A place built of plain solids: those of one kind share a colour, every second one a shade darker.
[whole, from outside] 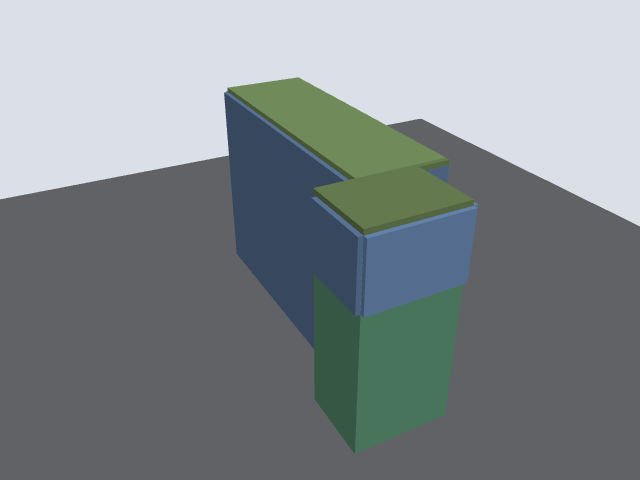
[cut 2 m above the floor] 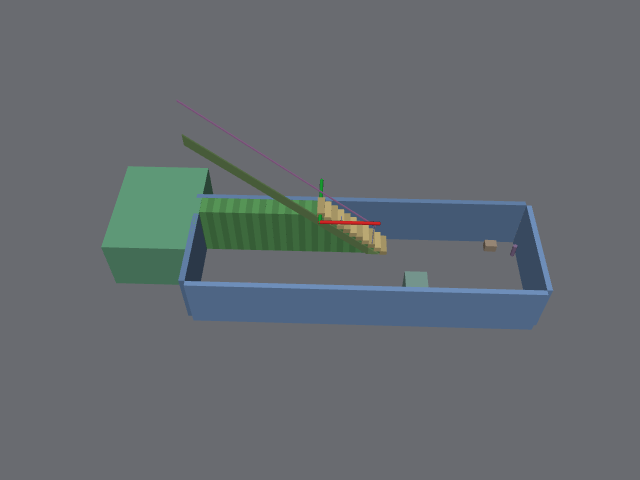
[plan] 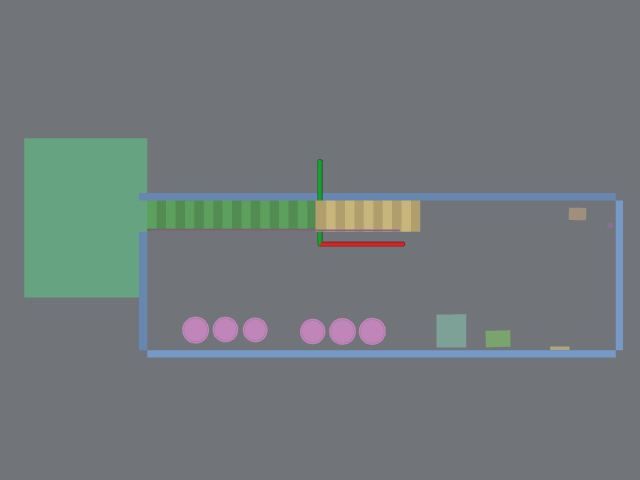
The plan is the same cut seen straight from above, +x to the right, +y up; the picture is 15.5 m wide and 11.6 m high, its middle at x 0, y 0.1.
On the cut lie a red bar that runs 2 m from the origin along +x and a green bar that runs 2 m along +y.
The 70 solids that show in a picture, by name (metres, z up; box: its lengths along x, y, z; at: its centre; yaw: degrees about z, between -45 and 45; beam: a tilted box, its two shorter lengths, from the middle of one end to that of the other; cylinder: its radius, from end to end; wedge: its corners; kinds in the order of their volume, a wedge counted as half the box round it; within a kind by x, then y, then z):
{
 "floor_1": {"box": [2.97, 3.85, 6.22], "at": [-5.66, 0.64, 2.81]},
 "wall_1": {"box": [0.18, 3.85, 2.68], "at": [-7.24, 0.64, 7.26]},
 "wall_2": {"box": [2.77, 0.18, 2.68], "at": [-5.76, 2.65, 7.26]},
 "wall_3": {"box": [0.2, 2.86, 8.65], "at": [-4.27, -1.13, 4.27]},
 "wall_4": {"box": [11.52, 0.18, 8.65], "at": [1.39, 1.14, 4.27]},
 "wall_5": {"box": [11.32, 0.18, 8.65], "at": [1.49, -2.65, 4.27]},
 "wall_6": {"box": [0.18, 3.62, 8.65], "at": [7.24, -0.75, 4.27]},
 "under_1": {"box": [0.23, 0.68, 5.57], "at": [-4.06, 0.71, 2.73]},
 "under_2": {"box": [0.23, 0.68, 5.37], "at": [-3.83, 0.71, 2.63]},
 "under_3": {"box": [0.23, 0.68, 5.17], "at": [-3.61, 0.71, 2.54]},
 "under_4": {"box": [0.23, 0.68, 4.97], "at": [-3.38, 0.71, 2.44]},
 "under_5": {"box": [0.23, 0.68, 4.78], "at": [-3.15, 0.71, 2.34]},
 "under_6": {"box": [0.23, 0.68, 4.58], "at": [-2.92, 0.71, 2.24]},
 "under_7": {"box": [0.23, 0.68, 4.38], "at": [-2.7, 0.71, 2.14]},
 "under_8": {"box": [0.23, 0.68, 4.18], "at": [-2.47, 0.71, 2.04]},
 "under_9": {"box": [0.23, 0.68, 3.99], "at": [-2.24, 0.71, 1.94]},
 "under_10": {"box": [0.23, 0.68, 3.79], "at": [-2.01, 0.71, 1.84]},
 "under_11": {"box": [0.23, 0.68, 3.59], "at": [-1.79, 0.71, 1.75]},
 "under_12": {"box": [0.23, 0.68, 3.39], "at": [-1.56, 0.71, 1.65]},
 "under_13": {"box": [0.23, 0.68, 3.2], "at": [-1.33, 0.71, 1.55]},
 "under_14": {"box": [0.23, 0.68, 3.0], "at": [-1.1, 0.71, 1.45]},
 "under_15": {"box": [0.23, 0.68, 2.8], "at": [-0.88, 0.71, 1.35]},
 "under_16": {"box": [0.23, 0.68, 2.61], "at": [-0.65, 0.71, 1.25]},
 "under_17": {"box": [0.23, 0.68, 2.41], "at": [-0.42, 0.71, 1.15]},
 "under_18": {"box": [0.23, 0.68, 2.21], "at": [-0.19, 0.71, 1.05]},
 "under_19": {"box": [0.23, 0.68, 2.01], "at": [0.03, 0.71, 0.96]},
 "under_20": {"box": [0.23, 0.68, 1.81], "at": [0.26, 0.71, 0.86]},
 "under_21": {"box": [0.23, 0.68, 1.62], "at": [0.49, 0.71, 0.76]},
 "under_22": {"box": [0.23, 0.68, 1.42], "at": [0.72, 0.71, 0.66]},
 "under_23": {"box": [0.23, 0.68, 1.22], "at": [0.94, 0.71, 0.56]},
 "under_24": {"box": [0.23, 0.68, 1.03], "at": [1.17, 0.71, 0.46]},
 "roof_1": {"box": [2.77, 3.85, 0.2], "at": [-5.76, 0.64, 8.7]},
 "roof_2": {"box": [0.2, 5.13, 0.2], "at": [-4.27, 0.0, 8.7]},
 "roof_3": {"box": [11.32, 3.62, 0.2], "at": [1.49, -0.75, 8.7]},
 "plant_1": {"cylinder": 0.33, "from": [-3.01, -2.08, 0.24], "to": [-3.01, -2.08, 0.67]},
 "plant_2": {"cylinder": 0.29, "from": [-3.01, -2.08, 0.67], "to": [-3.01, -2.08, 0.89]},
 "plant_3": {"cylinder": 0.28, "from": [-3.01, -2.08, 0.89], "to": [-3.01, -2.08, 0.91]},
 "plant_4": {"cylinder": 0.31, "from": [-2.29, -2.06, 0.25], "to": [-2.29, -2.06, 0.71]},
 "plant_5": {"cylinder": 0.28, "from": [-2.29, -2.06, 0.71], "to": [-2.29, -2.06, 0.94]},
 "plant_6": {"cylinder": 0.26, "from": [-2.29, -2.06, 0.94], "to": [-2.29, -2.06, 0.96]},
 "plant_7": {"cylinder": 0.3, "from": [-1.57, -2.07, 0.24], "to": [-1.57, -2.07, 0.67]},
 "plant_8": {"cylinder": 0.27, "from": [-1.57, -2.07, 0.67], "to": [-1.57, -2.07, 0.89]},
 "plant_9": {"cylinder": 0.25, "from": [-1.57, -2.07, 0.89], "to": [-1.57, -2.07, 0.91]},
 "plant_10": {"cylinder": 0.31, "from": [-0.18, -2.11, 0.23], "to": [-0.18, -2.11, 0.67]},
 "plant_11": {"cylinder": 0.27, "from": [-0.18, -2.11, 0.67], "to": [-0.18, -2.11, 0.88]},
 "plant_12": {"cylinder": 0.26, "from": [-0.18, -2.11, 0.88], "to": [-0.18, -2.11, 0.9]},
 "plant_13": {"cylinder": 0.32, "from": [0.54, -2.11, 0.23], "to": [0.54, -2.11, 0.64]},
 "plant_14": {"cylinder": 0.27, "from": [0.54, -2.11, 0.85], "to": [0.54, -2.11, 0.87]},
 "plant_15": {"cylinder": 0.33, "from": [1.26, -2.11, 0.24], "to": [1.26, -2.11, 0.69]},
 "plant_16": {"cylinder": 0.29, "from": [1.26, -2.11, 0.69], "to": [1.26, -2.11, 0.91]},
 "plant_17": {"cylinder": 0.28, "from": [1.26, -2.11, 0.91], "to": [1.26, -2.11, 0.93]},
 "cage_trolley_1": {"box": [0.72, 0.8, 1.71], "at": [3.17, -2.1, 0.81], "yaw": 0.2},
 "string_1": {"wedge": [[-4.17, 0.32, 5.08], [-4.17, 0.32, 5.48], [-4.17, 0.37, 5.08], [-4.17, 0.37, 5.48], [1.75, 0.32, -0.05], [1.75, 0.32, 0.35], [1.75, 0.37, -0.05], [1.75, 0.37, 0.35]]},
 "string_2": {"wedge": [[1.75, 0.32, -0.05], [1.75, 0.32, 0.35], [1.75, 0.37, -0.05], [1.75, 0.37, 0.35], [2.18, 0.32, -0.05], [2.18, 0.32, -0.03], [2.18, 0.37, -0.05], [2.18, 0.37, -0.03]]},
 "guard_rail_1": {"wedge": [[-4.1, 0.31, 6.72], [-4.1, 0.31, 6.78], [-4.1, 0.35, 6.72], [-4.1, 0.35, 6.78], [1.93, 0.31, 1.5], [1.93, 0.31, 1.55], [1.93, 0.35, 1.5], [1.93, 0.35, 1.55]]},
 "tread_1": {"wedge": [[-0.11, 0.3, 1.96], [-0.11, 0.3, 2.17], [-0.11, 1.05, 1.96], [-0.11, 1.05, 2.17], [0.15, 0.3, 1.96], [0.15, 0.3, 2.17], [0.15, 1.05, 1.96], [0.15, 1.05, 2.17]]},
 "tread_2": {"wedge": [[0.12, 0.3, 1.76], [0.12, 0.3, 1.97], [0.12, 1.05, 1.76], [0.12, 1.05, 1.97], [0.38, 0.3, 1.76], [0.38, 0.3, 1.97], [0.38, 1.05, 1.76], [0.38, 1.05, 1.97]]},
 "tread_3": {"wedge": [[0.35, 0.3, 1.56], [0.35, 0.3, 1.77], [0.35, 1.05, 1.56], [0.35, 1.05, 1.77], [0.6, 0.3, 1.56], [0.6, 0.3, 1.77], [0.6, 1.05, 1.56], [0.6, 1.05, 1.77]]},
 "tread_4": {"wedge": [[0.58, 0.3, 1.37], [0.58, 0.3, 1.57], [0.58, 1.05, 1.37], [0.58, 1.05, 1.57], [0.83, 0.3, 1.37], [0.83, 0.3, 1.58], [0.83, 1.05, 1.37], [0.83, 1.05, 1.57]]},
 "tread_5": {"wedge": [[0.8, 0.3, 1.17], [0.8, 0.3, 1.38], [0.8, 1.05, 1.17], [0.8, 1.05, 1.38], [1.06, 0.3, 1.17], [1.06, 0.3, 1.38], [1.06, 1.05, 1.17], [1.06, 1.05, 1.38]]},
 "tread_6": {"wedge": [[1.03, 0.3, 0.97], [1.03, 0.3, 1.18], [1.03, 1.05, 0.97], [1.03, 1.05, 1.18], [1.29, 0.3, 0.97], [1.29, 0.3, 1.18], [1.29, 1.05, 0.97], [1.29, 1.05, 1.18]]},
 "tread_7": {"wedge": [[1.26, 0.3, 0.77], [1.26, 0.3, 0.98], [1.26, 1.05, 0.77], [1.26, 1.05, 0.98], [1.51, 0.3, 0.77], [1.51, 0.3, 0.99], [1.51, 1.05, 0.77], [1.51, 1.05, 0.98]]},
 "tread_8": {"wedge": [[1.49, 0.3, 0.58], [1.49, 0.3, 0.79], [1.49, 1.05, 0.58], [1.49, 1.05, 0.78], [1.74, 0.3, 0.58], [1.74, 0.3, 0.79], [1.74, 1.05, 0.58], [1.74, 1.05, 0.79]]},
 "tread_9": {"wedge": [[1.71, 0.3, 0.38], [1.71, 0.3, 0.59], [1.71, 1.05, 0.38], [1.71, 1.05, 0.59], [1.97, 0.3, 0.38], [1.97, 0.3, 0.59], [1.97, 1.05, 0.38], [1.97, 1.05, 0.59]]},
 "tread_10": {"wedge": [[1.94, 0.3, 0.19], [1.94, 0.3, 0.39], [1.94, 1.05, 0.19], [1.94, 1.05, 0.39], [2.2, 0.3, 0.19], [2.2, 0.3, 0.39], [2.2, 1.05, 0.19], [2.2, 1.05, 0.39]]},
 "tread_11": {"wedge": [[2.17, 0.3, -0.05], [2.17, 0.3, 0.2], [2.17, 1.05, -0.05], [2.17, 1.05, 0.2], [2.42, 0.3, -0.05], [2.42, 0.3, 0.2], [2.42, 1.05, -0.05], [2.42, 1.05, 0.2]]},
 "crate_1": {"box": [0.6, 0.4, 0.3], "at": [4.3, -2.29, 0.45], "yaw": 1.4},
 "carton_1": {"box": [0.42, 0.3, 0.35], "at": [6.22, 0.73, 0.13], "yaw": -1.3},
 "cabinet_1": {"box": [0.47, 0.09, 0.7], "at": [5.79, -2.52, 1.47]},
 "extinguisher_1": {"cylinder": 0.07, "from": [7.02, 0.45, 0.0], "to": [7.02, 0.45, 0.52]}
}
